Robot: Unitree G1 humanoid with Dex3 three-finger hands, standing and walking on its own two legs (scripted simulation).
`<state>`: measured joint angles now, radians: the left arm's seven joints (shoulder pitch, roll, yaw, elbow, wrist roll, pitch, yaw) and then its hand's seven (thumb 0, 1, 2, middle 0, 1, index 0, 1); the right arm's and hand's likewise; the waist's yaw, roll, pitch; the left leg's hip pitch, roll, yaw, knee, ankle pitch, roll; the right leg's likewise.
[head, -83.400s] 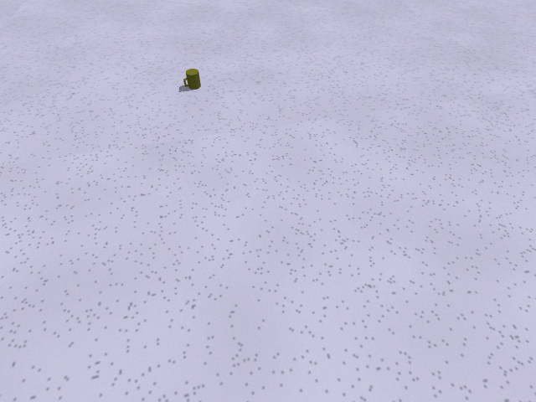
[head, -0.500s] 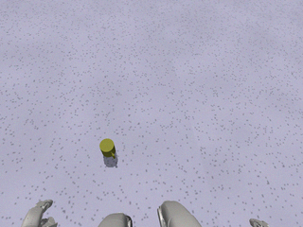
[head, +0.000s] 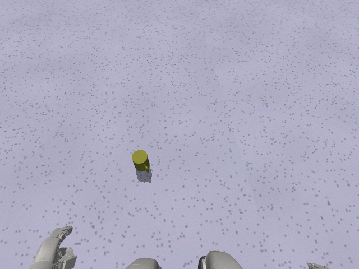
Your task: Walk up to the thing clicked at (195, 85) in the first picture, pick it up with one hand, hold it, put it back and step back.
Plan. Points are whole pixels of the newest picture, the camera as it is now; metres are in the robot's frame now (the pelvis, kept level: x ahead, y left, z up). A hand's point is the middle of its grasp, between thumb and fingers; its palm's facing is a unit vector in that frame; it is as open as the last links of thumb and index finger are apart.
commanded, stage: step back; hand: left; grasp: from above
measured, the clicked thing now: (142, 162) +0.67 +0.23 -0.70
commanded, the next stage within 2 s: none
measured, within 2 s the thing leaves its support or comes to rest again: neither
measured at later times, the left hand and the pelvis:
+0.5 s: hand out of the picture -0.08 +0.23 -0.14, palm faces -0.06 -0.91 -0.41, open 7.4 cm; pelvis -0.17 -0.04 +0.00, yaw -4 degrees
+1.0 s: hand out of the picture -0.24 +0.22 -0.15, palm faces -0.03 -0.92 -0.40, open 7.4 cm; pelvis -0.35 -0.05 +0.00, yaw -2 degrees
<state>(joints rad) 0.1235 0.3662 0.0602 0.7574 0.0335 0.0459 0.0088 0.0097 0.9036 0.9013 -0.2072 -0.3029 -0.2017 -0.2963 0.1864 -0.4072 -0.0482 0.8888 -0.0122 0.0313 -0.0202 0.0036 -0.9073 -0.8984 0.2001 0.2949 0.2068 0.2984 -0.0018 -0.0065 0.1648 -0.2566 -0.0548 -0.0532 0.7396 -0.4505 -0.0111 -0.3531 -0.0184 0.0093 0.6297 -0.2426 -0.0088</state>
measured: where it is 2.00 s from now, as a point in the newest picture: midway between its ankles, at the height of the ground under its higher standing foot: outside the picture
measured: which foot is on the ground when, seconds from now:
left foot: up 0.00-0.00, down 0.02-0.42, up 0.44-0.70, down 0.72-1.00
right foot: down 0.00-0.04, up 0.06-0.38, down 0.40-0.74, up 0.76-1.00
